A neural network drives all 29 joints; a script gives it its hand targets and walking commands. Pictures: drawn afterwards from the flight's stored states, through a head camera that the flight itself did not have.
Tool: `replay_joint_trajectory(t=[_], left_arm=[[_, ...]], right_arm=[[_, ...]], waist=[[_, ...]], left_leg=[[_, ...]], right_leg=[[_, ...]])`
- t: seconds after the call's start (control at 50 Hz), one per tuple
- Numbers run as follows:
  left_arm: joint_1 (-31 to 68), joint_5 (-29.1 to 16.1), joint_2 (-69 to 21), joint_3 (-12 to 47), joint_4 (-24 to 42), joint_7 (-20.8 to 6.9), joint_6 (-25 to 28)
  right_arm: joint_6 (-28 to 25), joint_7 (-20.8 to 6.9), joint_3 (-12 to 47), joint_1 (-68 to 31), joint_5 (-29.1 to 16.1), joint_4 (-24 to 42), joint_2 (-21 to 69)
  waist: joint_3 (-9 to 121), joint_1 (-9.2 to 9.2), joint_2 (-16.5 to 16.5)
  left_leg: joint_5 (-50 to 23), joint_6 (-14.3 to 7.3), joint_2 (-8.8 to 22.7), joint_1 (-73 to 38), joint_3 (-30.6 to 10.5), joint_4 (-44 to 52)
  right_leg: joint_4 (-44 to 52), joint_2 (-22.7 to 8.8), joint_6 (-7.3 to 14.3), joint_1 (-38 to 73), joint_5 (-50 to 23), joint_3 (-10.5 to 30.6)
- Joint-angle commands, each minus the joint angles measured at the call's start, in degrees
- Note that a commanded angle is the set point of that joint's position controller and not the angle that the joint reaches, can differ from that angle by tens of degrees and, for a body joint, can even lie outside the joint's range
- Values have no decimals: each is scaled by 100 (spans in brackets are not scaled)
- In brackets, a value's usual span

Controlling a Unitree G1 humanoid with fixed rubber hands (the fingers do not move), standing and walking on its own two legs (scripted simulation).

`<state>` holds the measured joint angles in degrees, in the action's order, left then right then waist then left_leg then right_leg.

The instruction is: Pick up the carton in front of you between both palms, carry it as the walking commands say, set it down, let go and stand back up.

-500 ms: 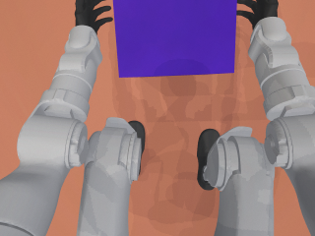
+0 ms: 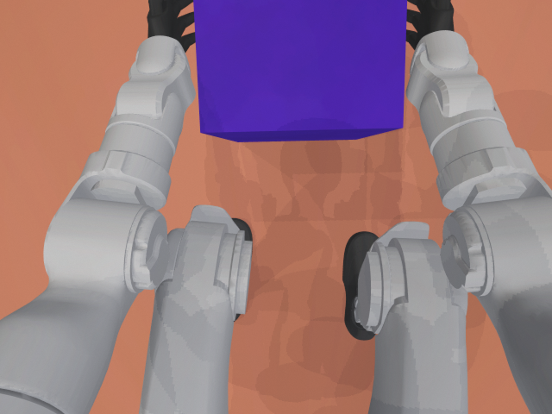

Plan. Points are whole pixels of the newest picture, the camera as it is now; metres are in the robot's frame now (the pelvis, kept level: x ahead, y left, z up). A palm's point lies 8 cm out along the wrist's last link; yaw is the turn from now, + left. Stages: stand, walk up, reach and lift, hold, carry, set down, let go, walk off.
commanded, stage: reach and lift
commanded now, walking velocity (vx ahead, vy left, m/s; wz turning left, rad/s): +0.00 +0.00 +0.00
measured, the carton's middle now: (297, 62) +0.51 +0.03 -0.23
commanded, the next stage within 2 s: none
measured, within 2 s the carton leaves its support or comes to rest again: neither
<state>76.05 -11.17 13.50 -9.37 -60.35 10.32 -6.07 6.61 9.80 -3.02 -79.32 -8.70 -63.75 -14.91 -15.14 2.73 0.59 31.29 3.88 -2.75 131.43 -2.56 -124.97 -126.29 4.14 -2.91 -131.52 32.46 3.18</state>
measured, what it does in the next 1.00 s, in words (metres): rises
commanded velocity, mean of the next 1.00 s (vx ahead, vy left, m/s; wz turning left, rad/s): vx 0.00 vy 0.00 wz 0.00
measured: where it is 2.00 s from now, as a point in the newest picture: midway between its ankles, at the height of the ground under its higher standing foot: (294, 295)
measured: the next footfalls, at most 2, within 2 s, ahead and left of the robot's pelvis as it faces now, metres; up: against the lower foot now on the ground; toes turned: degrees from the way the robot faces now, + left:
none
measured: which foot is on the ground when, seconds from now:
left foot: down 0.00-1.00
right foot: down 0.00-1.00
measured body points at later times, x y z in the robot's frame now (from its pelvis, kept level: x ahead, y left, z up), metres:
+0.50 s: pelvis +0.00 +0.00 +0.11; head +0.25 +0.00 +0.48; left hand +0.49 +0.17 +0.03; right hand +0.50 -0.13 +0.03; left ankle +0.12 +0.14 -0.33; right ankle +0.11 -0.13 -0.33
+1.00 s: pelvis +0.04 +0.00 +0.24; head +0.21 +0.00 +0.66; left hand +0.46 +0.17 +0.19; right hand +0.46 -0.14 +0.18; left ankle +0.12 +0.14 -0.33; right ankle +0.11 -0.13 -0.33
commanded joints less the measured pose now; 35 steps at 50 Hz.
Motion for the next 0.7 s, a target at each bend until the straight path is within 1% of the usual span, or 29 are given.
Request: replay_joint_trajectory(t=[0.0, 0.02, 0.06, 0.1, 0.12, 0.16, 0.2, 0.22, 0.26, 0.3, 0.34, 0.38, 0.44, 0.58, 0.68], left_arm=[[3703, -406, -6032, 2044, 2387, -1634, -29], [3643, -415, -6128, 2138, 2597, -1615, -116], [3509, -361, -6270, 2268, 3002, -1596, -291], [3343, -199, -6418, 2301, 3243, -1616, -472], [3245, -88, -6519, 2291, 3248, -1642, -571], [2955, 190, -6712, 2137, 2928, -1722, -768], [2659, 560, -6840, 1765, 2398, -1817, -929], [2535, 771, -6868, 1526, 2143, -1859, -994], [2394, 1112, -6883, 1125, 1803, -1942, -1081], [2349, 1311, -6950, 929, 1653, -1985, -1109], [2331, 1418, -7010, 830, 1613, -2021, -1109], [2316, 1467, -7053, 815, 1653, -2055, -1109], [2232, 1425, -7198, 974, 1793, -2092, -1129], [1708, 1111, -7572, 1664, 2248, -2130, -1262], [1178, 931, -7742, 2078, 2466, -2119, -1316]], right_arm=[[-133, -1484, 1790, -3616, -475, 2582, 6194], [-64, -1453, 1888, -3558, -486, 2856, 6319], [101, -1413, 1996, -3395, -427, 3317, 6523], [298, -1428, 1987, -3189, -290, 3511, 6734], [402, -1457, 1939, -3059, -196, 3478, 6849], [605, -1544, 1733, -2731, 43, 3097, 7060], [759, -1641, 1371, -2416, 358, 2499, 7168], [815, -1684, 1124, -2299, 550, 2233, 7182], [893, -1769, 677, -2180, 878, 1878, 7177], [917, -1808, 411, -2130, 1077, 1705, 7182], [914, -1827, 267, -2108, 1200, 1653, 7197], [913, -1844, 206, -2080, 1266, 1678, 7226], [933, -1865, 296, -1960, 1273, 1812, 7334], [1050, -1901, 1057, -1536, 933, 2448, 7728], [1107, -1905, 1544, -1086, 710, 2795, 7913]], waist=[[9472, 141, 269], [9842, 131, 264], [10324, 101, 235], [10316, 75, 221], [10095, 70, 203], [9166, 76, 186], [8104, 95, 187], [7693, 92, 195], [7299, 100, 200], [7269, 84, 167], [7387, 66, 130], [7578, 44, 87], [7942, -8, 35], [8679, -15, 16], [8638, -11, 61]], left_leg=[[-3190, -135, -545, -4551, 888, 780], [-3223, -125, -562, -4692, 901, 822], [-3084, -109, -602, -4906, 919, 970], [-2705, -114, -646, -4897, 933, 1203], [-2420, -120, -665, -4802, 933, 1341], [-1685, -128, -682, -4406, 915, 1647], [-1000, -162, -669, -3970, 889, 1951], [-744, -190, -664, -3786, 876, 2095], [-488, -239, -663, -3615, 861, 2351], [-497, -245, -669, -3698, 857, 2561], [-577, -233, -675, -3863, 852, 2738], [-660, -219, -684, -4066, 842, 2901], [-816, -189, -690, -4460, 832, 3127], [-1329, -129, -713, -5437, 778, 3608], [-1587, -112, -727, -6010, 681, 3971]], right_leg=[[896, 520, 127, 4513, -2922, -769], [935, 541, 105, 4727, -2984, -790], [1076, 589, 78, 4937, -2867, -842], [1290, 625, 83, 4880, -2524, -885], [1424, 635, 95, 4732, -2252, -898], [1735, 626, 118, 4242, -1548, -913], [2065, 612, 158, 3710, -866, -905], [2218, 617, 178, 3551, -619, -889], [2484, 627, 203, 3461, -359, -851], [2707, 653, 217, 3516, -347, -834], [2898, 661, 219, 3657, -422, -813], [3068, 662, 214, 3840, -521, -790], [3311, 664, 198, 4199, -682, -779], [3782, 679, 133, 5195, -1172, -756], [4147, 682, 89, 5755, -1429, -701]])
